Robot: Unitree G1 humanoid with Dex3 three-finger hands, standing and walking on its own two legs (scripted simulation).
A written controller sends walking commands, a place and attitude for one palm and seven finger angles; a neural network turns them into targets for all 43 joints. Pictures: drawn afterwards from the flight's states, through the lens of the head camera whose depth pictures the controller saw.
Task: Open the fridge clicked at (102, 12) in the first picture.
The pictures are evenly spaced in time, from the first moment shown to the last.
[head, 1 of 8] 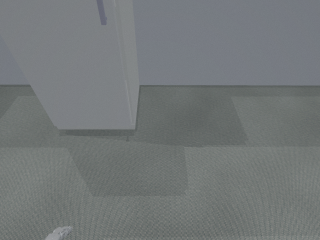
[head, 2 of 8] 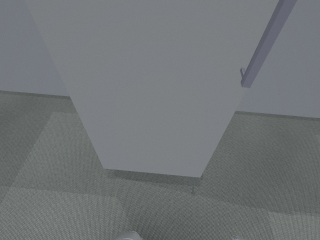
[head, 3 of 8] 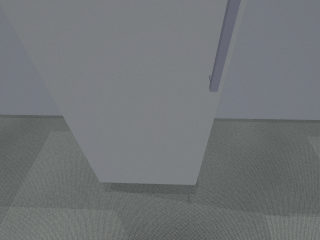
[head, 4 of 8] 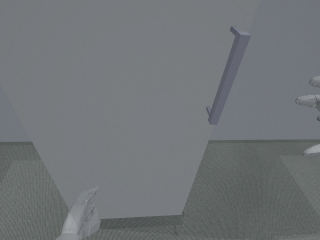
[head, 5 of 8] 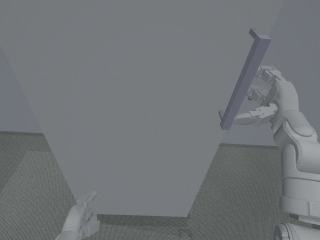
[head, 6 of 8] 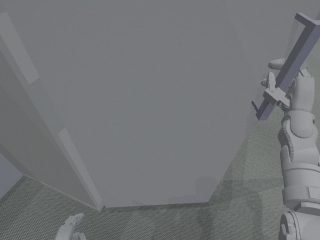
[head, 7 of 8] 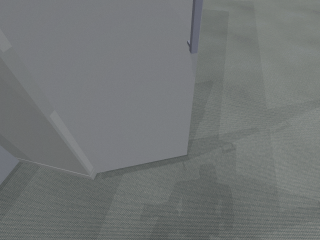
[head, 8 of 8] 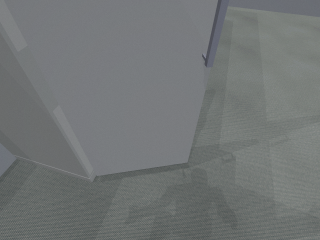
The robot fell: no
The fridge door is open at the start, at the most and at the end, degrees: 0 67 64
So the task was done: yes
